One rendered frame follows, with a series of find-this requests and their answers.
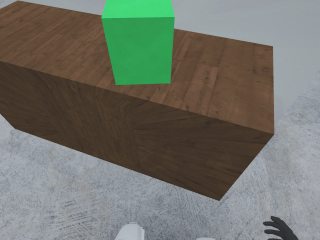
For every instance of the robot left thigh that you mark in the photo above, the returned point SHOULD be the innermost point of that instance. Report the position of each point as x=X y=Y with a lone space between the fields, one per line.
x=131 y=232

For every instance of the carton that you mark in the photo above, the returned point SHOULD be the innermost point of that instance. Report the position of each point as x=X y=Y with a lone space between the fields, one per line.
x=139 y=36

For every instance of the right robot hand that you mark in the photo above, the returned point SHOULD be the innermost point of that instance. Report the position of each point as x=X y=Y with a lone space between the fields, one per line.
x=285 y=232

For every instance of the pedestal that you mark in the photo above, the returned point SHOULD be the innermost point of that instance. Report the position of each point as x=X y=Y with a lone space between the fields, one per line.
x=198 y=132

